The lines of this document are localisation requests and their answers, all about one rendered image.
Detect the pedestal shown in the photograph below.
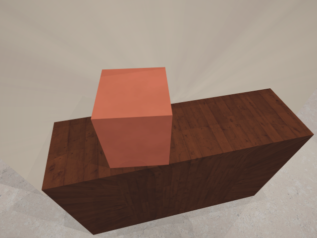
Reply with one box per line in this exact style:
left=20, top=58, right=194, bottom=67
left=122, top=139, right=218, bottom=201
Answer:
left=42, top=88, right=314, bottom=235

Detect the carton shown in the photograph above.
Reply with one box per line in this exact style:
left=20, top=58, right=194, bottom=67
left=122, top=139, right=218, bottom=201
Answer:
left=91, top=67, right=172, bottom=168

